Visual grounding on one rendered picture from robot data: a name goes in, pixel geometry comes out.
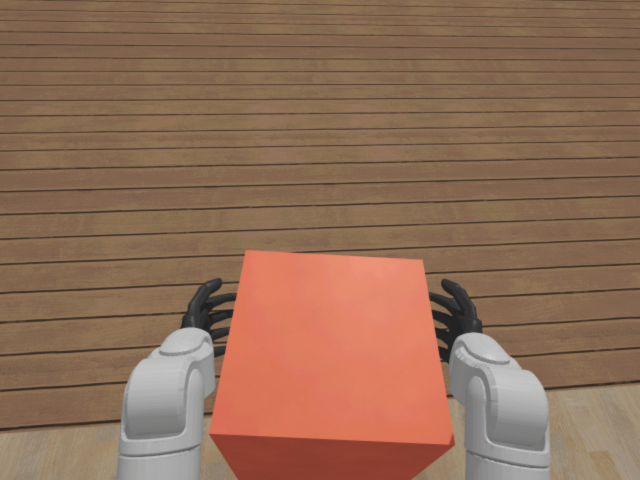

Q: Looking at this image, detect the carton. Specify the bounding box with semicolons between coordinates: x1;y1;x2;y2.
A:
209;250;455;480

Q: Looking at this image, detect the robot right hand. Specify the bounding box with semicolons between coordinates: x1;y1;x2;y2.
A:
428;279;483;365

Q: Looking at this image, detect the right robot forearm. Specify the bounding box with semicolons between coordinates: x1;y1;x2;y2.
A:
449;333;551;480

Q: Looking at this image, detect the left robot forearm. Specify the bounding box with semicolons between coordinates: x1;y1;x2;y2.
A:
117;327;216;480

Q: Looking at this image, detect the robot left hand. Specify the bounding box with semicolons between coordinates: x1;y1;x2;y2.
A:
180;278;237;358

